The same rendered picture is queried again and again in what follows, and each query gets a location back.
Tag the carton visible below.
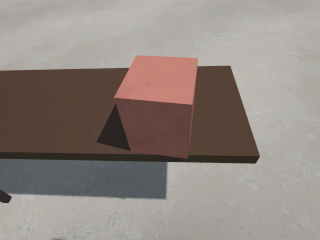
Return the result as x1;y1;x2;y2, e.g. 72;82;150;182
114;55;198;159

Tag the table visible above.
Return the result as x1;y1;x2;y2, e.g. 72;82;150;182
0;65;260;203

